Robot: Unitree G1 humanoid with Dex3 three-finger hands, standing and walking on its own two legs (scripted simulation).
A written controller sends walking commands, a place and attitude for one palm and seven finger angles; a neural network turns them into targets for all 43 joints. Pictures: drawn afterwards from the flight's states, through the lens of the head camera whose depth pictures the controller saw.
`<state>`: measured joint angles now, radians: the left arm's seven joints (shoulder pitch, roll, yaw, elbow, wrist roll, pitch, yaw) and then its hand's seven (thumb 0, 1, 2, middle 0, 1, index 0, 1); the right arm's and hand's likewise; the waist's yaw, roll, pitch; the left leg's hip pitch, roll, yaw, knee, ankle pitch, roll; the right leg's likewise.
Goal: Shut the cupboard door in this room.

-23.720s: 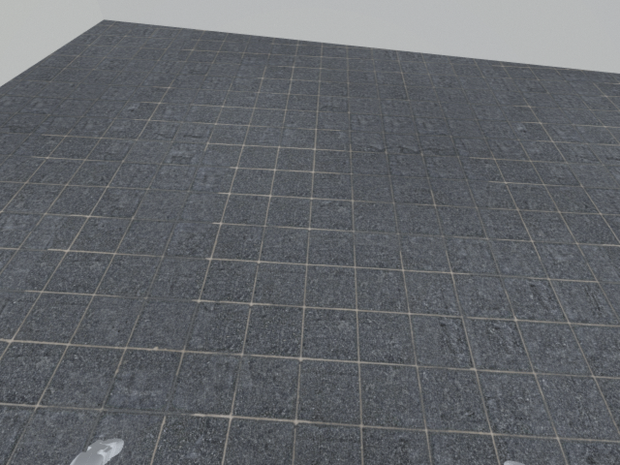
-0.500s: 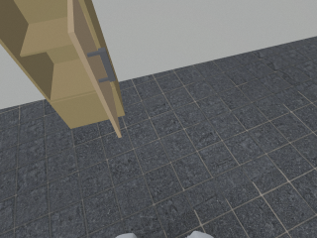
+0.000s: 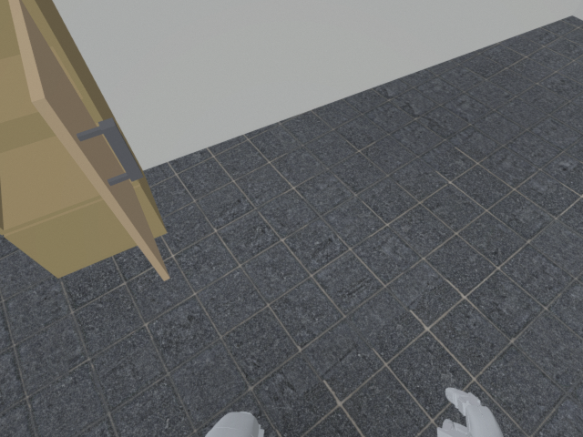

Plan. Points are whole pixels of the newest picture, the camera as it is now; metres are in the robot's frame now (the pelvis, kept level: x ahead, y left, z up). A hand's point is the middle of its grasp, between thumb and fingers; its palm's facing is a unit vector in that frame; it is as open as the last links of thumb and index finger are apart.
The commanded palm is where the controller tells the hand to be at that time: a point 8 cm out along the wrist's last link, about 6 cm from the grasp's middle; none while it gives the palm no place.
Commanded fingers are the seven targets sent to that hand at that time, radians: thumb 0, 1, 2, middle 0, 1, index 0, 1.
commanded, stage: walk around to get in front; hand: left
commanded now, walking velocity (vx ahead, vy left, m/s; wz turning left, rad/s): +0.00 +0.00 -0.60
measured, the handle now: (111, 156) +0.54 +0.42 -0.01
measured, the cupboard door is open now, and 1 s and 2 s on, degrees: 92 92 92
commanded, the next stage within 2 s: none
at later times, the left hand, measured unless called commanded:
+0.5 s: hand (188, 391) +0.18 +0.20 -0.16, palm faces -0.36 -0.91 -0.22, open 7.4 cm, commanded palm none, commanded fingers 0.00 0.90 0.90 -0.20 -0.30 -0.20 -0.30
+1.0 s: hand (268, 376) +0.22 +0.08 -0.16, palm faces -0.50 -0.83 -0.23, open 7.3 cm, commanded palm none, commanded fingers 0.00 0.90 0.90 -0.20 -0.30 -0.20 -0.30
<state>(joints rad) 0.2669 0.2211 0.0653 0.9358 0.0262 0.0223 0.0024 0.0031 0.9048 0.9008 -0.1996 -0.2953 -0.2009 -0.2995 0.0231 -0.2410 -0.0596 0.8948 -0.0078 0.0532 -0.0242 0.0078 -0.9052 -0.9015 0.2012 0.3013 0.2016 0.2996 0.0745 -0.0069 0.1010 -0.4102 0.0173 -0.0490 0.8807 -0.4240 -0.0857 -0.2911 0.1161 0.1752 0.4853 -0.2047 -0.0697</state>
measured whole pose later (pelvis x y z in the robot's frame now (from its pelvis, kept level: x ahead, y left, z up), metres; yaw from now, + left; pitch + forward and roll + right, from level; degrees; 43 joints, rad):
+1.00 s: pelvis +0.12 -0.09 +0.00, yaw -34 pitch +0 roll +0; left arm 0.33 0.19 0.04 1.04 0.02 -0.06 -0.01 0.00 0.92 0.90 -0.20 -0.30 -0.20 -0.30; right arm 0.16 -0.21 -0.07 0.94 -0.03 0.00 0.03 0.01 -0.91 -0.90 0.20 0.30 0.20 0.30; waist 0.02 0.03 0.07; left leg -0.61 0.14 0.04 0.92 -0.17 -0.09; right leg -0.04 0.05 -0.02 0.35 -0.31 -0.06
